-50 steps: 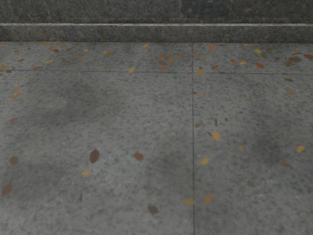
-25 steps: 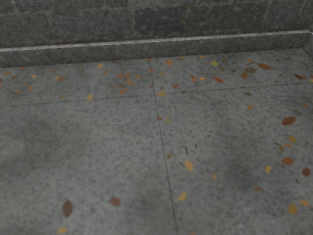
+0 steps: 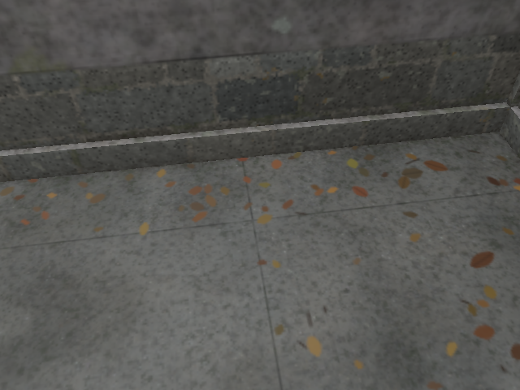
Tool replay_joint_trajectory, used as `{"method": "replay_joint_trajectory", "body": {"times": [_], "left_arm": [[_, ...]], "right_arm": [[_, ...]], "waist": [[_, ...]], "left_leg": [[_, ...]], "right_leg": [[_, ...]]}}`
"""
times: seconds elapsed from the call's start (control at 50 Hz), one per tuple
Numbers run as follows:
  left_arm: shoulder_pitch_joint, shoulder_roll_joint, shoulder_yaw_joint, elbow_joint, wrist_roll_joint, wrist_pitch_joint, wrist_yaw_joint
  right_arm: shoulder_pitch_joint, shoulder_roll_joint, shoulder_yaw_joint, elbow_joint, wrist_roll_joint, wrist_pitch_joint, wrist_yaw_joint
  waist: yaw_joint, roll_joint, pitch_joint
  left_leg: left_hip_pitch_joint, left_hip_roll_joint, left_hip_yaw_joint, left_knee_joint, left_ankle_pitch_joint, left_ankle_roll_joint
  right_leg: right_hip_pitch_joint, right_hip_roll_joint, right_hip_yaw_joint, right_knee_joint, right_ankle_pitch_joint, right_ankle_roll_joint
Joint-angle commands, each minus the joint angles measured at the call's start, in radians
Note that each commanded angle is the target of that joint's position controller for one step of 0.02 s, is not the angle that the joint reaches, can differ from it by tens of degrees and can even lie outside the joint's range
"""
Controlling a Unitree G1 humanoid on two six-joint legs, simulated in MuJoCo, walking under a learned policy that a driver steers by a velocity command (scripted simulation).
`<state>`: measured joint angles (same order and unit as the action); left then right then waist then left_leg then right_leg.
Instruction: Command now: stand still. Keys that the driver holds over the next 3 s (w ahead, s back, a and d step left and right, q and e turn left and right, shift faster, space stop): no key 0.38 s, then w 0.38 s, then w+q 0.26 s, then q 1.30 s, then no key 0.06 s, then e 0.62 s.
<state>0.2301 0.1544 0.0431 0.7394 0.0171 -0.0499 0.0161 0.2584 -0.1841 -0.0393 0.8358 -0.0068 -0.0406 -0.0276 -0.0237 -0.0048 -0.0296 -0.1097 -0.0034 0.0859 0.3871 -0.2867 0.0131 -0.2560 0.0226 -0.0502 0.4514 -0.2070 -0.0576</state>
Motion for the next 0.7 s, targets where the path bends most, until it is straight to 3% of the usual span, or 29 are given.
{"method": "replay_joint_trajectory", "body": {"times": [0.02,0.12,0.38,0.42,0.46,0.5,0.54,0.58,0.62,0.64,0.66,0.7], "left_arm": [[0.015,0.089,0.026,-0.045,-0.001,-0.01,0.004],[0.026,0.083,0.025,-0.021,-0.009,-0.009,0.013],[0.061,0.095,0.027,0.074,-0.011,-0.004,0.022],[0.085,0.114,0.04,0.094,-0.004,0.004,0.019],[0.099,0.135,0.053,0.096,0.001,0.015,0.013],[0.104,0.141,0.055,0.087,-0.008,0.011,0.005],[0.097,0.133,0.053,0.076,-0.014,-0.001,-0.003],[0.057,0.126,0.05,0.053,-0.01,-0.016,-0.013],[-0.06,0.102,0.042,0.005,-0.004,-0.028,-0.022],[-0.105,0.111,0.04,-0.013,0.009,-0.029,-0.02],[-0.128,0.126,0.043,-0.018,0.009,-0.031,-0.019],[-0.118,0.12,0.042,-0.025,-0.003,-0.029,-0.025]], "right_arm": [[0.023,-0.081,-0.018,-0.034,0.0,-0.007,-0.004],[0.03,-0.075,-0.012,-0.012,-0.003,-0.002,-0.001],[0.056,-0.08,-0.005,0.061,-0.001,0.003,-0.009],[0.078,-0.087,-0.008,0.078,-0.003,0.004,-0.009],[0.079,-0.103,-0.014,0.07,-0.004,0.003,-0.008],[0.085,-0.108,-0.016,0.053,0.002,-0.006,-0.006],[0.099,-0.102,-0.013,0.041,0.005,-0.022,-0.001],[0.141,-0.123,-0.017,0.041,0.009,-0.038,0.004],[0.235,-0.181,-0.037,0.073,0.011,-0.045,0.004],[0.259,-0.191,-0.044,0.088,0.007,-0.043,0.007],[0.282,-0.179,-0.042,0.095,-0.003,-0.042,0.008],[0.302,-0.184,-0.042,0.114,-0.018,-0.044,0.006]], "waist": [[0.004,-0.006,-0.021],[0.008,-0.007,-0.003],[0.01,-0.002,0.025],[0.014,-0.003,0.027],[0.019,0.001,0.101],[0.017,-0.004,0.176],[0.009,-0.005,0.176],[-0.017,0.031,0.148],[-0.065,0.172,0.163],[-0.073,0.182,0.191],[-0.083,0.133,0.192],[-0.069,0.104,0.163]], "left_leg": [[-0.046,0.074,-0.088,-0.063,0.183,0.025],[-0.023,0.084,-0.09,-0.079,0.228,0.025],[0.018,0.093,-0.094,-0.114,0.217,0.029],[-0.009,0.07,-0.085,-0.097,0.013,0.06],[-0.08,0.069,-0.11,-0.063,-0.225,0.098],[-0.142,0.081,-0.15,-0.041,-0.321,0.121],[-0.143,0.09,-0.188,-0.039,-0.304,0.143],[-0.058,0.124,-0.262,-0.088,-0.294,0.174],[0.169,0.252,-0.418,-0.224,-0.25,0.236],[0.237,0.326,-0.454,-0.225,-0.094,0.264],[0.277,0.35,-0.455,-0.206,0.065,0.277],[0.327,0.357,-0.405,-0.181,0.253,0.267]], "right_leg": [[0.105,-0.12,0.134,-0.045,0.344,-0.046],[0.101,-0.125,0.134,-0.061,0.35,-0.035],[0.091,-0.117,0.121,-0.104,0.269,-0.023],[0.089,-0.079,0.104,-0.094,-0.03,-0.037],[-0.003,-0.083,0.143,-0.104,-0.347,-0.067],[-0.082,-0.121,0.219,-0.119,-0.452,-0.097],[-0.101,-0.135,0.258,-0.111,-0.429,-0.115],[-0.157,-0.102,0.221,-0.039,-0.351,-0.105],[-0.382,-0.001,0.02,0.168,-0.196,-0.045],[-0.476,-0.015,-0.04,0.204,-0.169,-0.033],[-0.521,-0.033,-0.036,0.232,-0.207,-0.03],[-0.545,-0.056,-0.012,0.276,-0.256,-0.028]]}}
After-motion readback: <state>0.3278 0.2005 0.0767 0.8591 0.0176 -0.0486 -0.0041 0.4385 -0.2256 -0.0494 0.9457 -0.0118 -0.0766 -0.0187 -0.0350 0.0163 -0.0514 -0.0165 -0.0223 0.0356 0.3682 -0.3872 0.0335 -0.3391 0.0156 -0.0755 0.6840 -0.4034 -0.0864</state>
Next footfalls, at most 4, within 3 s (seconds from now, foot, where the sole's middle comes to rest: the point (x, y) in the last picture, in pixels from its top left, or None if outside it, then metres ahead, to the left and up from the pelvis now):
0.80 right None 0.20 -0.10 -0.78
1.26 left None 0.50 0.08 -0.78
1.88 right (303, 387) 0.55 -0.08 -0.78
2.38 left None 0.40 0.06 -0.78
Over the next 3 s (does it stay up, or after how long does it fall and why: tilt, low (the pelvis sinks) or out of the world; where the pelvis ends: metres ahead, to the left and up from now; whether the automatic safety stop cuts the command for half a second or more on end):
stays up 0.46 -0.04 0.00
